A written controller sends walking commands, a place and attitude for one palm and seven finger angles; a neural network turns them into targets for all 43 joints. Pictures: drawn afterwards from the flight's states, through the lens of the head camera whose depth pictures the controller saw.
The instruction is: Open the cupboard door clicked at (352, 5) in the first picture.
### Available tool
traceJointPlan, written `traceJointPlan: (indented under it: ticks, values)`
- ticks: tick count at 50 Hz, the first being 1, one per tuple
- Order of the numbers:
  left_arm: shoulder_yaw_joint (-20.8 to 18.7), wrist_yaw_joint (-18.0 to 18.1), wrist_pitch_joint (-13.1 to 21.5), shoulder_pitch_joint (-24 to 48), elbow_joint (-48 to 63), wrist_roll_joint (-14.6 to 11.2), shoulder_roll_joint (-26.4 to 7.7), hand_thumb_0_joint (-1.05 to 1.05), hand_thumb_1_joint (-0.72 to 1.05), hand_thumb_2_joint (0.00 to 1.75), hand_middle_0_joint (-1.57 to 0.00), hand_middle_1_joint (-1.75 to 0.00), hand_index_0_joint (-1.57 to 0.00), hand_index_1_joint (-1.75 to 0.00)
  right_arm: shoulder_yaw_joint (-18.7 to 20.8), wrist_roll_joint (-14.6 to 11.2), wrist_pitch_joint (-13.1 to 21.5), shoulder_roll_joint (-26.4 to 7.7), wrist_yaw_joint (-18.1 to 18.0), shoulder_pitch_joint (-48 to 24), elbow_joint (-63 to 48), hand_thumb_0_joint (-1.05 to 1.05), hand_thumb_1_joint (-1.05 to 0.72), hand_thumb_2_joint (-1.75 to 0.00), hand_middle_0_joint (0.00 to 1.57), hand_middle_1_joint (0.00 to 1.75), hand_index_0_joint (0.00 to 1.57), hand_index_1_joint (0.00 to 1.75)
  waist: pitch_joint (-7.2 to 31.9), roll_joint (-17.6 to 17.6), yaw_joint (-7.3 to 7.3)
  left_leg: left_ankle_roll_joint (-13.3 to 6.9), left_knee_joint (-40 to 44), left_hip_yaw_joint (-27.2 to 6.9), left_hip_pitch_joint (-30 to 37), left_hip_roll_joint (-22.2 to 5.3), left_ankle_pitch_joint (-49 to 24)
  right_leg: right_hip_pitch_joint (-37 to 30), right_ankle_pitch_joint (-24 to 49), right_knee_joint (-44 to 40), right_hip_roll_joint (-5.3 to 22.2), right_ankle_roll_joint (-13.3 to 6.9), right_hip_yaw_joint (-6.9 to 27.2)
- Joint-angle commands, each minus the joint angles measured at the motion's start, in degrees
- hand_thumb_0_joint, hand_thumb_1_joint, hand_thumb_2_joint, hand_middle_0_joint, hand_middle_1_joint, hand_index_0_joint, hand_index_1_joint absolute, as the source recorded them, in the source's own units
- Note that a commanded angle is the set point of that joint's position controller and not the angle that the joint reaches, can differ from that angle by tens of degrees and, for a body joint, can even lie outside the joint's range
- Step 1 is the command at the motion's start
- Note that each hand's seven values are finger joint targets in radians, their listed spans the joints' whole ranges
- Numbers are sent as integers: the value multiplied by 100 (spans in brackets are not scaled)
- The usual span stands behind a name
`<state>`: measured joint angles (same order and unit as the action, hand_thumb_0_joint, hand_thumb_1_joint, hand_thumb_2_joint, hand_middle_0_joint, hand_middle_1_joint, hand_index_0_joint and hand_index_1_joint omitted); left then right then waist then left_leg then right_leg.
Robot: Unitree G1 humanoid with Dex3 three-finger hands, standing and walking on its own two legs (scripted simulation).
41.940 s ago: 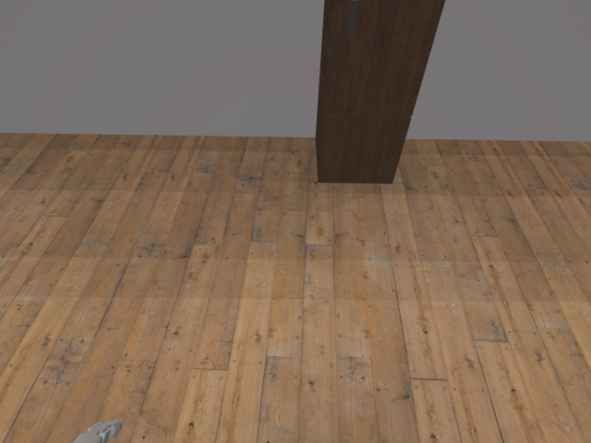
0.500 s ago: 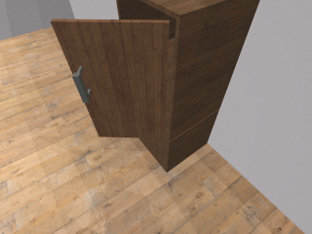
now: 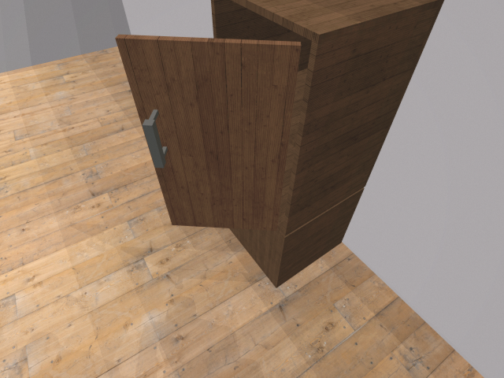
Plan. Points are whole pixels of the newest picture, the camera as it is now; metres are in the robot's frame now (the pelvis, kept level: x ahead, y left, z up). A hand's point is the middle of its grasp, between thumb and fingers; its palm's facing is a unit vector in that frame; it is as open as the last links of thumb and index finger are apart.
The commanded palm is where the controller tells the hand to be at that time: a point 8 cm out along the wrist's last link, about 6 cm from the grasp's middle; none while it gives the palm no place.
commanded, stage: shuffle to correct the standing spot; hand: left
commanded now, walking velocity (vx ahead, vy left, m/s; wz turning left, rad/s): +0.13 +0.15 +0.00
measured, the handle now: (157, 139) +0.59 +0.26 +0.03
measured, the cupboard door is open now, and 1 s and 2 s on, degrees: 52 52 52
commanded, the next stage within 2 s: come to a stop and stand still in 0.18 s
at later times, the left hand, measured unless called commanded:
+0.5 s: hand out of the picture +0.03 +0.23 -0.18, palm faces +0.06 -0.98 -0.16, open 7.4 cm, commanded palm none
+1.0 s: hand (166, 368) +0.18 +0.17 -0.17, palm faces +0.02 -0.98 -0.18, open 7.4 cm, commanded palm none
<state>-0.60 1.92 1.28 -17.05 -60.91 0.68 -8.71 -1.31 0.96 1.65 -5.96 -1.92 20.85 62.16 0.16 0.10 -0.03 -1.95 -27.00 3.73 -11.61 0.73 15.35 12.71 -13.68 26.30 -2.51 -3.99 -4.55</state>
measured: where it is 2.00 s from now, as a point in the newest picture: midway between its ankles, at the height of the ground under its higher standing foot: outside the picture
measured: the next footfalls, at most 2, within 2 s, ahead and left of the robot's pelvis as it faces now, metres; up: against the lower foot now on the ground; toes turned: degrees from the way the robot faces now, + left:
right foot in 0.96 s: +0.13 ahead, -0.09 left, +0.00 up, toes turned -1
left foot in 1.24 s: +0.09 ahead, +0.12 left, +0.00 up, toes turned +2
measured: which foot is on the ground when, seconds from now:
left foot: down 0.00-0.98, up 1.00-1.00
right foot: down 0.00-0.34, up 0.36-0.94, down 0.96-1.00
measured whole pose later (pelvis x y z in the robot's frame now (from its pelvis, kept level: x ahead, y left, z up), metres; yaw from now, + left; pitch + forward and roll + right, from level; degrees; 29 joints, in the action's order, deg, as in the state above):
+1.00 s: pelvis +0.08 +0.01 -0.01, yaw +2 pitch +1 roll +0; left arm -1.5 1.6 0.4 -6.6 -56.1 1.1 -7.1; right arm 1.2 0.5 0.8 -7.9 -2.9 20.9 62.1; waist -5.4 1.3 2.1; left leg -2.0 -33.6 2.9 -8.9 1.5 24.2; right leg 16.6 -16.1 32.4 -0.5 -2.1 -3.9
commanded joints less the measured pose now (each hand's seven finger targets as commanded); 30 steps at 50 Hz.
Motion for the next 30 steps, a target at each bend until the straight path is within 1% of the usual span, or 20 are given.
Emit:
traceJointPlan:
  ticks: [1, 4, 6, 8, 9, 10, 11, 13, 14, 15, 16, 17, 18, 19, 20, 21, 22, 23, 27, 30]
  values:
    - [-14, 11, 82, -448, 86, -5, -357, 0, 90, 90, -20, -30, -20, -30, 86, 5, 107, -629, -45, 319, -63, 0, -90, -90, 20, 30, 20, 30, -165, 46, -56, -132, 658, -737, -312, -695, -626, -334, 532, -326, 797, 11, 853]
    - [-51, 0, 46, -507, 49, 40, -426, 0, 90, 90, -20, -30, -20, -30, 95, 25, 34, -660, -16, 273, -59, 0, -90, -90, 20, 30, 20, 30, -501, 134, -84, -149, 613, -669, -571, -596, 212, -143, -433, -324, 861, -93, 983]
    - [-86, -16, 29, -588, 48, 60, -488, 0, 90, 90, -20, -30, -20, -30, 109, 38, -6, -654, 18, 234, -111, 0, -90, -90, 20, 30, 20, 30, -707, -96, -109, -133, 438, -562, -863, -450, 707, -67, -1168, -514, 1004, -182, 1247]
    - [-140, -8, 12, -717, 36, 68, -601, 0, 90, 90, -20, -30, -20, -30, 119, 50, -53, -606, 42, 194, -167, 0, -90, -90, 20, 30, 20, 30, -923, -460, -125, -66, -21, -342, -1158, -223, 812, -29, -1793, -869, 1311, -365, 1719]
    - [-180, -2, 20, -799, 36, 65, -654, 0, 90, 90, -20, -30, -20, -30, 122, 50, -53, -578, 56, 183, -207, 0, -90, -90, 20, 30, 20, 30, -873, -640, -133, -32, -380, -218, -1259, -142, 735, -113, -1948, -1067, 1530, -478, 2011]
    - [-219, 10, 26, -854, 40, 64, -697, 0, 90, 90, -20, -30, -20, -30, 132, 54, -54, -575, 60, 160, -235, 0, -90, -90, 20, 30, 20, 30, -851, -669, -134, -10, -711, -149, -1276, -148, 694, -62, -2054, -1263, 1776, -604, 2275]
    - [-252, 16, 35, -851, 60, 76, -735, 0, 90, 90, -20, -30, -20, -30, 148, 55, -48, -550, 69, 135, -263, 0, -90, -90, 20, 30, 20, 30, -852, -623, -122, -2, -856, -142, -1251, -171, 660, 8, -1975, -1348, 1926, -695, 2387]
    - [-308, 29, 49, -792, 116, 104, -773, 0, 90, 90, -20, -30, -20, -30, 159, 42, -23, -500, 92, 194, -275, 0, -90, -90, 20, 30, 20, 30, -833, -561, -70, 1, -637, -120, -1034, -216, 634, 116, -1597, -1170, 1935, -715, 2144]
    - [-306, 17, 45, -713, 131, 100, -737, 0, 90, 90, -20, -30, -20, -30, 147, 38, 7, -489, 98, 284, -247, 0, -90, -90, 20, 30, 20, 30, -771, -445, 0, -9, -290, -113, -668, -207, 536, 320, -1327, -914, 1775, -620, 1850]
    - [-277, 9, 25, -562, 157, 96, -619, 0, 90, 90, -20, -30, -20, -30, 129, 30, 51, -478, 91, 523, -154, 0, -90, -90, 20, 30, 20, 30, -669, -215, 126, -37, 188, -233, -128, -264, 172, 546, -838, -360, 1398, -444, 1306]
    - [-203, -6, 2, -514, 171, 90, -360, 0, 90, 90, -20, -30, -20, -30, 142, 34, 120, -622, 67, 800, -30, 0, -90, -90, 20, 30, 20, 30, -421, 484, 182, -219, 569, -813, 480, -758, -952, 778, -385, 597, 759, -144, 578]
    - [-106, 2, -2, -477, 162, 71, -132, 0, 90, 90, -20, -30, -20, -30, 180, 43, 150, -904, -17, 1100, 66, 0, -90, -90, 20, 30, 20, 30, -283, 1307, 229, -566, 740, -1783, 1162, -1567, -3059, 1480, -897, 1587, 349, 162, -46]
    - [-56, 54, -6, -351, 173, 67, -145, 0, 90, 90, -20, -30, -20, -30, 113, 19, 135, -747, -121, 1179, 143, 0, -90, -90, 20, 30, 20, 30, -363, 1293, 229, -749, 718, -1922, 1527, -1863, -5364, 1940, -1820, 2177, 376, 272, 189]
    - [-57, 86, -34, -350, 123, 45, -224, 0, 90, 90, -20, -30, -20, -30, 49, 9, 151, -676, -181, 1128, 145, 0, -90, -90, 20, 30, 20, 30, -215, 919, 178, -665, 503, -1692, 1705, -1893, -6861, 1867, -1805, 2422, 536, 306, 426]
    - [-60, 97, -55, -355, 89, 16, -214, 0, 90, 90, -20, -30, -20, -30, 31, -12, 170, -681, -216, 1001, 101, 0, -90, -90, 20, 30, 20, 30, -190, 667, 120, -613, 458, -1461, 1609, -1866, -7361, 1714, -1673, 2504, 600, 337, 490]
    - [-73, 96, -75, -357, 54, 24, -214, 0, 90, 90, -20, -30, -20, -30, 62, -15, 169, -754, -224, 874, 68, 0, -90, -90, 20, 30, 20, 30, -186, 512, 84, -573, 443, -1309, 1607, -1790, -7420, 1658, -1472, 2590, 604, 349, 456]
    - [-86, 89, -108, -319, 33, 24, -230, 0, 90, 90, -20, -30, -20, -30, 91, -20, 164, -835, -229, 757, 40, 0, -90, -90, 20, 30, 20, 30, -184, 373, 54, -562, 492, -1176, 1493, -1720, -7158, 1563, -1210, 2657, 592, 373, 450]
    - [-103, 75, -130, -235, 64, 35, -254, 0, 90, 90, -20, -30, -20, -30, 121, -25, 166, -839, -243, 679, 16, 0, -90, -90, 20, 30, 20, 30, -253, 140, 38, -532, 544, -1160, 1433, -1678, -7088, 1570, -1066, 2667, 548, 372, 395]
    - [-205, 73, -338, -133, 166, 65, -224, 0, 90, 90, -20, -30, -20, -30, 194, -23, 80, -810, -297, 691, 27, 0, -90, -90, 20, 30, 20, 30, -235, 426, 45, -208, 596, -901, 1214, -1579, -6696, 1792, -579, 3527, 360, 488, 421]
    - [-300, 59, -407, 87, 331, 88, -289, 0, 90, 90, -20, -30, -20, -30, 232, 16, 46, -762, -322, 735, 12, 0, -90, -90, 20, 30, 20, 30, -271, 559, 72, -183, 517, -879, 1178, -1559, -6505, 2185, -491, 4227, 257, 522, 515]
